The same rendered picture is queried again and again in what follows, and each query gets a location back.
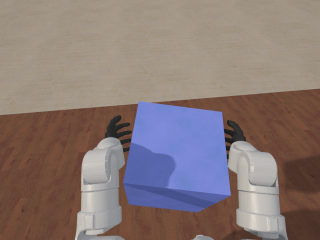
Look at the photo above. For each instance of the left robot hand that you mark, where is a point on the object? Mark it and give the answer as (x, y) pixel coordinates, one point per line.
(112, 129)

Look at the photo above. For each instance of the robot right forearm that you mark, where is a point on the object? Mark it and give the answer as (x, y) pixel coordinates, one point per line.
(257, 182)

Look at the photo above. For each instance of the right robot hand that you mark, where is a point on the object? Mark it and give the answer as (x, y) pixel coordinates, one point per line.
(237, 134)

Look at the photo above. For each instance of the robot left forearm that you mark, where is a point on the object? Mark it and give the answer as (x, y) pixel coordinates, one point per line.
(100, 209)

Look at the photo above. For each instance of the carton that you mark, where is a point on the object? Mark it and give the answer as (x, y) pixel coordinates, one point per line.
(177, 158)

